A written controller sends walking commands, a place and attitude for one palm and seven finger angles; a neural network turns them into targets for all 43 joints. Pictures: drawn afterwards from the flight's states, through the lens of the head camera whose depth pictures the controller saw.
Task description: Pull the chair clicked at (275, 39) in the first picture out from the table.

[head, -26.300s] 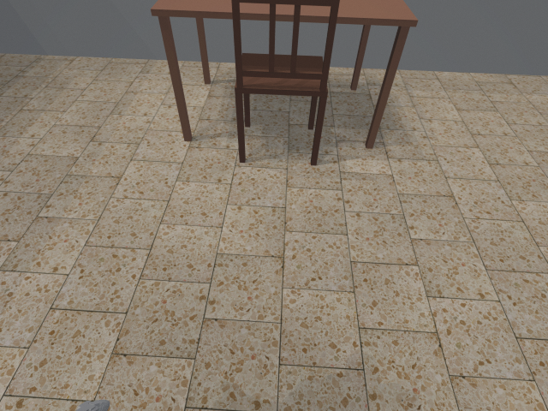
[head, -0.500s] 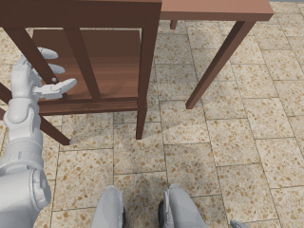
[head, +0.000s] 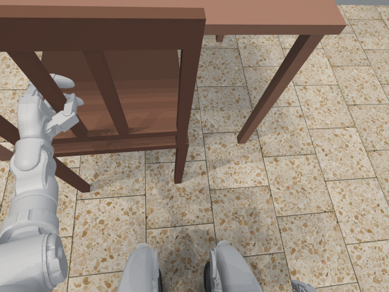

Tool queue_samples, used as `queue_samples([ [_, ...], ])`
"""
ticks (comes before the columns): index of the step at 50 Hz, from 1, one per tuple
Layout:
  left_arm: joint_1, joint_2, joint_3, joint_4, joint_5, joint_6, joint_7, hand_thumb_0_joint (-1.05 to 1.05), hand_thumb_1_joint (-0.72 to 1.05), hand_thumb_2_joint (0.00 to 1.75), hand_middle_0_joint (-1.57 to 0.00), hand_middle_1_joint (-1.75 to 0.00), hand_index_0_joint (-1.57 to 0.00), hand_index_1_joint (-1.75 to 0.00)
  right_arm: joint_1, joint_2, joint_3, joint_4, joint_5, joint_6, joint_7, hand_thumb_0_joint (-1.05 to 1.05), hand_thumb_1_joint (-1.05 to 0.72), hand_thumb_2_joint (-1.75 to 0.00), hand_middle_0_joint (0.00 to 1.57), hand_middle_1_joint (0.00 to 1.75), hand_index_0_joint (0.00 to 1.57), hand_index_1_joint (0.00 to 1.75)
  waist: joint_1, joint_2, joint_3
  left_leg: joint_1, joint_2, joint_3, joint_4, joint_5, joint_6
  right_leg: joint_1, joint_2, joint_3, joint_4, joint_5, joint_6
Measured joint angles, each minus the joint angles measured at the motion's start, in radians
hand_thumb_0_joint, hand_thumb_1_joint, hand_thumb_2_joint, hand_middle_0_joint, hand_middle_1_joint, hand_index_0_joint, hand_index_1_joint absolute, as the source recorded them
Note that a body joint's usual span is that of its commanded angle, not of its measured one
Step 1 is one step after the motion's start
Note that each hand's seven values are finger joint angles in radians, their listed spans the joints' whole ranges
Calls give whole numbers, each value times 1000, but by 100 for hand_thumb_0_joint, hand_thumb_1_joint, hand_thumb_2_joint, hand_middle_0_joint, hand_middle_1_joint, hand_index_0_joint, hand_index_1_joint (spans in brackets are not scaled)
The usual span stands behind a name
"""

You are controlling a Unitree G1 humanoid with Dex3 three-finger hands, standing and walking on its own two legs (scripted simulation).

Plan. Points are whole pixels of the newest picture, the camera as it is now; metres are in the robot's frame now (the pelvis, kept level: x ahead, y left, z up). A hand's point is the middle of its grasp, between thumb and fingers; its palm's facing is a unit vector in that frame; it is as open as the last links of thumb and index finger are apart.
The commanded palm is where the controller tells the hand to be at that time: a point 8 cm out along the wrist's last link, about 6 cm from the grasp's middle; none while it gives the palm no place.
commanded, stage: hook a spindle and tug to test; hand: left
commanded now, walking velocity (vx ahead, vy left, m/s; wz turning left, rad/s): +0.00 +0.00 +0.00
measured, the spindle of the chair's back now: (58, 102) +0.48 +0.25 +0.02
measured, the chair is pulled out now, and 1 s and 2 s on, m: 0.00 0.06 0.18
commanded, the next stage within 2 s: step backward, pulling the chair out in 0.32 s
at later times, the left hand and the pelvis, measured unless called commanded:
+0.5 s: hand (73, 125) +0.43 +0.22 +0.02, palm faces +0.11 -0.99 -0.13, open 5.5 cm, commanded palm +0.40 +0.26 +0.02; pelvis +0.02 +0.00 +0.02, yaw +1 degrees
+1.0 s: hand (86, 140) +0.39 +0.19 +0.03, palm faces +0.17 -0.97 -0.16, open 5.3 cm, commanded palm +0.36 +0.23 +0.03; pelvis +0.01 +0.00 +0.10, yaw +0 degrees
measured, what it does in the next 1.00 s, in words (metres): rises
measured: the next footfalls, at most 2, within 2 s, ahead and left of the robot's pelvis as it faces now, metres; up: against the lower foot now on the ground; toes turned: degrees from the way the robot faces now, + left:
none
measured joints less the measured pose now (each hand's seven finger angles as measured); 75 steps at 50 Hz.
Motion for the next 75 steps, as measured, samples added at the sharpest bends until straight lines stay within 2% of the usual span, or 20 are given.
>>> queue_samples([
  [14,185,-63,-30,-195,-40,17,6,2,73,75,-42,-145,-40,-145,-4,6,-14,-29,8,-28,10,0,-90,-90,20,30,20,30,17,3,-11,61,0,14,-51,-10,1,55,3,15,-50,-5,5],
  [22,231,-95,-52,-235,-36,-2,6,1,72,76,-44,-145,-41,-145,-23,8,-14,-26,5,-51,4,0,-90,-90,20,30,20,30,34,1,-16,73,-7,8,-51,-17,-2,66,-2,12,-45,-16,4],
  [23,224,-94,-57,-243,-6,18,31,1,71,76,-44,-145,-41,-145,-32,12,-14,-26,13,-39,-7,0,-90,-90,20,30,20,30,38,-4,6,98,-10,10,-59,-18,-1,91,-5,13,-51,-20,6],
  [24,214,-91,-76,-251,35,59,71,0,69,76,-45,-145,-42,-145,-41,17,-16,-27,23,-21,-24,0,-90,-90,20,30,20,30,43,-6,40,140,-14,12,-81,-3,12,134,-8,14,-70,-14,14],
  [25,202,-90,-103,-248,58,109,113,0,69,76,-45,-143,-42,-145,-47,23,-16,-27,31,-6,-44,0,-90,-90,20,30,20,30,48,-5,66,187,-19,12,-114,11,18,181,-12,13,-102,-1,21],
  [28,173,-128,-143,-169,61,220,221,1,69,77,-40,-131,-44,-145,-43,34,-2,-31,47,22,-90,1,-91,-90,20,30,20,30,58,1,87,317,-29,17,-250,58,2,306,-18,14,-231,55,13],
  [31,127,-153,-149,-31,60,247,277,4,69,76,-35,-121,-46,-145,-37,39,17,-23,51,35,-106,0,-90,-90,20,30,20,30,58,0,89,419,-28,19,-375,122,-1,402,-15,11,-346,138,10],
  [37,65,-142,-181,141,89,240,298,6,69,75,-34,-112,-49,-145,-20,28,9,0,47,39,-115,0,-90,-90,21,30,20,30,41,-19,109,546,-25,10,-520,185,-2,524,-7,-3,-481,229,8],
  [44,97,-140,-199,139,94,215,292,4,68,73,-34,-112,-50,-145,-9,-2,-19,40,38,28,-119,0,-90,-90,20,30,20,30,44,-27,160,621,-24,41,-581,217,-1,604,-4,24,-570,242,5],
  [51,129,-156,-201,117,89,206,301,2,68,72,-34,-113,-50,-145,-17,2,-24,66,45,27,-129,0,-90,-90,20,30,20,30,46,-19,199,653,-18,60,-625,257,-9,628,1,38,-610,273,2],
  [63,120,-196,-253,153,80,234,336,1,68,71,-30,-113,-50,-145,-55,-2,-15,79,65,-3,-147,0,-90,-90,21,30,20,30,35,-12,207,649,-23,49,-651,330,-16,625,-3,25,-624,325,-8],
  [75,117,-227,-315,194,78,222,338,0,66,73,-29,-113,-50,-145,-52,-7,-10,110,68,-78,-152,0,-90,-90,20,30,20,30,70,-7,229,651,-29,38,-623,362,-19,617,-11,15,-564,334,-19],
])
